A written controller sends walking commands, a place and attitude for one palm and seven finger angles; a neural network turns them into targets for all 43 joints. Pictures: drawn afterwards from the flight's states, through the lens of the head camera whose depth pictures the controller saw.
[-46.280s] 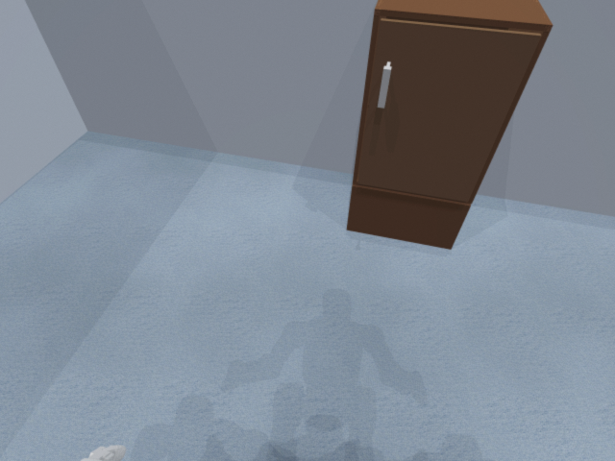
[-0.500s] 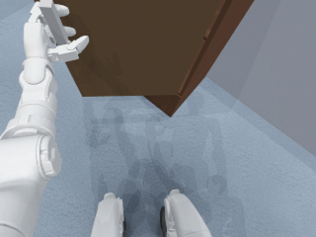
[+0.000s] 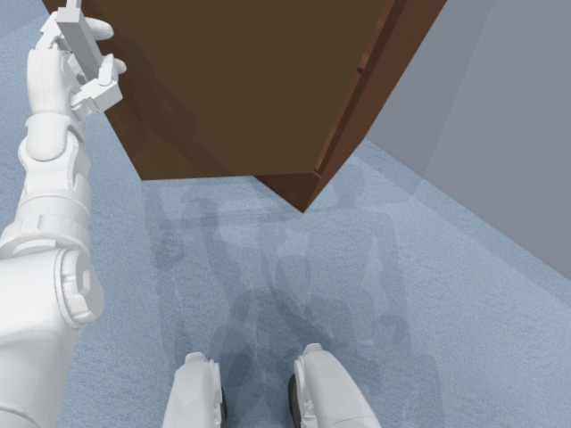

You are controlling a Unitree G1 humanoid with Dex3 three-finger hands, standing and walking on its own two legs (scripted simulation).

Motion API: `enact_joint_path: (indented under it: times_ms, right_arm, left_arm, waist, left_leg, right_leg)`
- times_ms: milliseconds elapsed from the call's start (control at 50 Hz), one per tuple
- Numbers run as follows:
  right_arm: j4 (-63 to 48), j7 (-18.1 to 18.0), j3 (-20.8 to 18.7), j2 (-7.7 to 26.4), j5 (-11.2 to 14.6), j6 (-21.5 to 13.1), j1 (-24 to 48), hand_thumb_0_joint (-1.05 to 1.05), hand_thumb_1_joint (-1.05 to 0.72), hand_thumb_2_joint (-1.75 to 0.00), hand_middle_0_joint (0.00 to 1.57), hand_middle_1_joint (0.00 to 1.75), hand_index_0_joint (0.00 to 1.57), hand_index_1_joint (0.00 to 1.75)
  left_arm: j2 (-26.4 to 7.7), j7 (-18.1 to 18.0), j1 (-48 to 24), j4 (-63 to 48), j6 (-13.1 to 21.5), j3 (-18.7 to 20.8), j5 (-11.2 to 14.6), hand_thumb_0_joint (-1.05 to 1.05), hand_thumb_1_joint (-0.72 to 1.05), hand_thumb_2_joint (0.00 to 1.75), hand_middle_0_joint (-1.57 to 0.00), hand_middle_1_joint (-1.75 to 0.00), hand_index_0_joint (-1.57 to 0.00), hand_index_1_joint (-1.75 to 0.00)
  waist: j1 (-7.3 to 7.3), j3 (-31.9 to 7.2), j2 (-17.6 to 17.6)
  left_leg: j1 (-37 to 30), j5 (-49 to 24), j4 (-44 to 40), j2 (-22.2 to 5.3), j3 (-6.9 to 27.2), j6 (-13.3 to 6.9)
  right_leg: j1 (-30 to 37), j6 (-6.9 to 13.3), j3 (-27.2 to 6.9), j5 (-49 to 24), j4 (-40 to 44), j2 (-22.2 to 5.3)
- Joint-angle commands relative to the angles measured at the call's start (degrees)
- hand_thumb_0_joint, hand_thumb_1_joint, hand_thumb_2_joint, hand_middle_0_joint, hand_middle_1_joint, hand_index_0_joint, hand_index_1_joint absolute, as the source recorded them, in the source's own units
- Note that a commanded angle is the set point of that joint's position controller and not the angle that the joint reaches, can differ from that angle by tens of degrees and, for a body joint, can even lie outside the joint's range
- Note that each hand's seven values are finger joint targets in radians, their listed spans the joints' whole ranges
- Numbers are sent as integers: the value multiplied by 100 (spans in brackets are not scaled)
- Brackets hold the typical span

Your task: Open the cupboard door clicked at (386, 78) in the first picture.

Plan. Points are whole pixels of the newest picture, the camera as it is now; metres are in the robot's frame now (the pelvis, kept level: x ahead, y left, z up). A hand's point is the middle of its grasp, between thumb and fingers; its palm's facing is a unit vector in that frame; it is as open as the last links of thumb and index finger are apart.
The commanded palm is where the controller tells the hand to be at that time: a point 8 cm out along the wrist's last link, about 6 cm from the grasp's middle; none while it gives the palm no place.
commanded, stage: pull the door open along its arc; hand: left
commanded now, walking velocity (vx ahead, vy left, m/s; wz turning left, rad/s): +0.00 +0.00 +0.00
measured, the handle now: (91, 46) +0.60 +0.19 +0.07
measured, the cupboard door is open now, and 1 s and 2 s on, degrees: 44 84 84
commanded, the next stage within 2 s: open thumb and fingers to let go in 0.82 s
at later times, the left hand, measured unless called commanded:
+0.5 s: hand (152, 189) +0.40 +0.12 +0.06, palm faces +0.13 -0.99 +0.08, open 6.1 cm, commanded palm +0.34 +0.18 +0.06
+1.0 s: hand (231, 249) +0.33 +0.04 +0.06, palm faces +0.45 -0.89 -0.01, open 6.1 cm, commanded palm +0.28 +0.08 +0.06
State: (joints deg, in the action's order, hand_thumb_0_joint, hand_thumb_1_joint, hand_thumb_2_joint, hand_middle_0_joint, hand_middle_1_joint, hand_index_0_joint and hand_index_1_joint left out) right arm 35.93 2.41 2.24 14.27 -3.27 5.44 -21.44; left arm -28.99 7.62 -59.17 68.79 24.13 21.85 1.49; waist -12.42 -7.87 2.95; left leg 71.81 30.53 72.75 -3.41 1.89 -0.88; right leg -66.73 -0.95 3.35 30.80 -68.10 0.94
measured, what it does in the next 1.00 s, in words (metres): shifts its weight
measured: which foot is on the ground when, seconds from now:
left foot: down 0.00-1.00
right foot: down 0.00-1.00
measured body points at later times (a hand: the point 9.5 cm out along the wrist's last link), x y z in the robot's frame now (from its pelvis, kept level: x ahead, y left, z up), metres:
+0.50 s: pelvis +0.02 +0.00 +0.03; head +0.12 +0.00 +0.47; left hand +0.39 +0.17 +0.06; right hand +0.12 -0.25 -0.08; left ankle +0.02 +0.11 -0.62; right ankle +0.00 -0.14 -0.62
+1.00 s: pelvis +0.00 -0.06 +0.03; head +0.08 -0.07 +0.47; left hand +0.30 +0.08 +0.06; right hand +0.19 -0.26 -0.10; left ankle +0.02 +0.11 -0.62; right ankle +0.00 -0.14 -0.62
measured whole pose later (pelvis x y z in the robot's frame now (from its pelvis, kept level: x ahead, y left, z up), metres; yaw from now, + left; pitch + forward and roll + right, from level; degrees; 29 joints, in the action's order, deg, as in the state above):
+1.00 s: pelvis +0.00 -0.06 +0.03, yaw +5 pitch +17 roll +1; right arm 35.2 1.1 -0.5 9.6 -5.8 0.2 -9.2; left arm 7.2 -34.2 -4.9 23.4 25.2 -7.4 -6.6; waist -0.8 -9.6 1.4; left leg 53.5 27.8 63.8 -1.8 3.0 3.4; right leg -51.1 3.7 4.7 32.9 -66.4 -0.5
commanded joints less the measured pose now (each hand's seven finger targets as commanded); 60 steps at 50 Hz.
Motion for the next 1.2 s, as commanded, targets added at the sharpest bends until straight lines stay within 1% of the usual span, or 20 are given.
enact_joint_path:
  times_ms: [0,40,100,180,220,300,320,340,380,440,520,600,720,820,880,900,960,1000,1100,1180]
  right_arm:
    - [-285,-65,-375,1082,52,9,-1191,0,-90,-90,20,30,20,30]
    - [-350,-52,-397,1067,84,12,-1129,0,-90,-90,20,30,20,30]
    - [-450,-34,-414,1025,122,17,-1078,0,-90,-90,20,30,20,30]
    - [-630,-15,-489,988,212,10,-883,0,-90,-90,20,30,20,30]
    - [-714,1,-523,954,260,-3,-801,0,-90,-90,20,30,20,30]
    - [-926,52,-571,869,344,-92,-533,0,-90,-90,20,30,20,30]
    - [-984,70,-583,846,355,-111,-429,0,-90,-90,20,30,20,30]
    - [-1025,70,-586,755,333,-156,-321,0,-90,-90,20,30,20,30]
    - [-1088,116,-574,663,286,-236,-139,0,-90,-90,20,30,20,30]
    - [-1137,188,-574,577,190,-264,19,0,-90,-90,20,30,20,30]
    - [-1282,218,-568,428,58,-245,350,0,-90,-90,20,30,20,30]
    - [-1325,155,-512,300,-25,-232,716,0,-90,-90,20,30,20,30]
    - [-1187,-30,-439,68,-109,-385,1144,0,-90,-90,20,30,20,30]
    - [-960,-135,-431,17,-193,-567,1289,0,-90,-90,20,30,20,30]
    - [-837,-149,-427,16,-215,-692,1356,0,-90,-90,20,30,20,30]
    - [-773,-155,-443,32,-223,-738,1316,0,-90,-90,20,30,20,30]
    - [-730,-190,-493,42,-246,-770,1282,0,-90,-90,20,30,20,30]
    - [-734,-194,-502,53,-234,-769,1238,0,-90,-90,20,30,20,30]
    - [-680,-255,-526,95,-157,-774,1273,0,-90,-90,20,30,20,30]
    - [-630,-238,-553,139,-153,-813,1239,0,-90,-90,20,30,20,30]
  left_arm:
    - [-933,209,-1605,-1121,299,79,128,0,90,90,-40,-135,-40,-135]
    - [-973,242,-1429,-1526,334,121,192,0,90,90,-40,-135,-40,-135]
    - [-696,261,-682,-1577,298,69,304,0,90,90,-40,-135,-40,-135]
    - [-446,260,283,-2311,274,-6,458,0,90,90,-40,-135,-40,-135]
    - [-219,249,885,-2727,287,-121,538,0,90,90,-40,-135,-40,-135]
    - [507,200,2266,-3567,287,-545,747,0,90,90,-40,-135,-40,-135]
    - [648,171,2647,-3849,297,-638,780,0,90,90,-40,-135,-40,-135]
    - [911,-246,2837,-4177,306,-403,1033,0,90,90,-40,-135,-40,-135]
    - [1367,-994,3507,-4630,297,-540,1007,0,90,90,-40,-135,-40,-135]
    - [1778,-1823,4271,-5202,349,-869,681,0,90,90,-40,-135,-40,-135]
    - [2029,-2728,5128,-5745,482,-1132,65,0,90,90,-40,-135,-40,-135]
    - [2422,-3442,5493,-5864,484,-1543,-383,0,90,90,-40,-135,-40,-135]
    - [3069,-4089,5583,-6036,360,-2138,-670,0,90,90,-40,-135,-40,-135]
    - [3528,-4164,4753,-5818,344,-2825,-1008,0,90,90,-40,-135,-40,-135]
    - [3860,-4131,4377,-5636,378,-3160,-984,0,90,90,-40,-135,-40,-135]
    - [3998,-4136,3960,-5659,394,-3334,-995,0,90,90,-40,-135,-40,-135]
    - [3630,-4100,4182,-5574,469,-3009,-984,0,69,81,-38,-133,-38,-133]
    - [3553,-4031,4260,-5624,485,-2983,-960,0,55,75,-38,-131,-38,-131]
    - [3398,-3880,4090,-5561,516,-2785,-673,0,20,60,-35,-127,-35,-127]
    - [3522,-3864,3950,-5487,630,-2842,-564,0,-8,48,-33,-124,-33,-124]
  waist:
    - [40,-3098,651]
    - [173,-3405,793]
    - [259,-3145,482]
    - [497,-3191,298]
    - [598,-3174,321]
    - [750,-2813,-98]
    - [845,-2762,3]
    - [1013,-2698,-53]
    - [1128,-2474,-79]
    - [1213,-2298,-192]
    - [1420,-2119,-337]
    - [1443,-1807,-637]
    - [1411,-1827,-767]
    - [1057,-1517,-830]
    - [918,-1499,-778]
    - [766,-1471,-887]
    - [969,-1964,-905]
    - [1008,-2096,-931]
    - [974,-1896,-1232]
    - [975,-1857,-1109]
  left_leg:
    - [-3004,-2865,-708,177,186,-65]
    - [-3178,-3057,-725,178,147,-37]
    - [-3068,-3035,-834,197,83,-57]
    - [-3033,-2981,-1010,239,-47,-53]
    - [-3227,-3208,-1098,238,-85,-30]
    - [-3134,-3129,-1297,266,-184,-45]
    - [-3137,-3097,-1344,280,-231,-29]
    - [-3137,-3130,-1404,267,-266,6]
    - [-3131,-3102,-1487,252,-291,79]
    - [-3132,-3157,-1511,246,-293,123]
    - [-2936,-2845,-1521,305,-325,132]
    - [-2771,-2293,-1534,351,-276,124]
    - [-2764,-1875,-1487,427,-291,119]
    - [-2667,-1445,-1349,429,-234,77]
    - [-2605,-1263,-1248,439,-195,83]
    - [-2615,-1253,-1197,425,-184,61]
    - [-2462,-1348,-1153,448,-161,91]
    - [-2396,-1431,-1156,467,-162,89]
    - [-2095,-1145,-1142,482,-133,94]
    - [-2262,-1106,-1214,477,-135,77]
  right_leg:
    - [1208,236,28,-2386,699,262]
    - [1379,231,9,-2581,684,252]
    - [1595,217,19,-2690,766,270]
    - [2057,200,-12,-2905,865,249]
    - [2146,203,-6,-3090,908,238]
    - [2506,200,16,-3235,1025,227]
    - [2576,191,5,-3251,1045,203]
    - [2644,172,58,-3230,1064,198]
    - [2665,166,89,-3114,1074,176]
    - [2766,189,96,-3176,1015,139]
    - [3012,240,5,-3182,938,61]
    - [2988,249,-57,-2769,1035,18]
    - [3138,212,-231,-2533,1298,-60]
    - [2788,146,-393,-2171,1518,-180]
    - [2693,93,-538,-2125,1619,-274]
    - [2618,91,-566,-2100,1657,-276]
    - [3000,49,-722,-2465,1553,-375]
    - [3234,39,-806,-2760,1553,-417]
    - [3424,-57,-1131,-2496,1838,-558]
    - [3160,-3,-940,-2130,1794,-483]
